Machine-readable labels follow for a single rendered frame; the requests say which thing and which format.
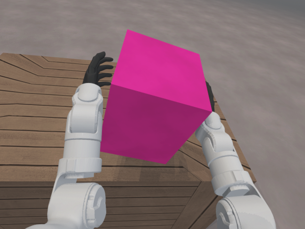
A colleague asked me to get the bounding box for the robot right forearm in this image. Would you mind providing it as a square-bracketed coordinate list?
[195, 112, 276, 227]

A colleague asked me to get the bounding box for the pedestal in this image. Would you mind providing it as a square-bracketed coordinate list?
[0, 53, 256, 229]

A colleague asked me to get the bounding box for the robot right hand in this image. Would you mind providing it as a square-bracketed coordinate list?
[206, 82, 215, 112]

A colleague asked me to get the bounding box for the robot left forearm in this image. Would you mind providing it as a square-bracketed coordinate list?
[47, 83, 103, 216]

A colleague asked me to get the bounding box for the carton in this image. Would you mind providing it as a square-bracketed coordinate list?
[100, 29, 212, 164]

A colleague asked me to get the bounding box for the right robot upper arm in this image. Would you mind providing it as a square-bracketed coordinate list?
[216, 195, 275, 229]

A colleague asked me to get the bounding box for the robot left hand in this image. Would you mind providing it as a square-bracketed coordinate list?
[82, 52, 113, 87]

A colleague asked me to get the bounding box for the left robot upper arm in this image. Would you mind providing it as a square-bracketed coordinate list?
[26, 183, 106, 229]

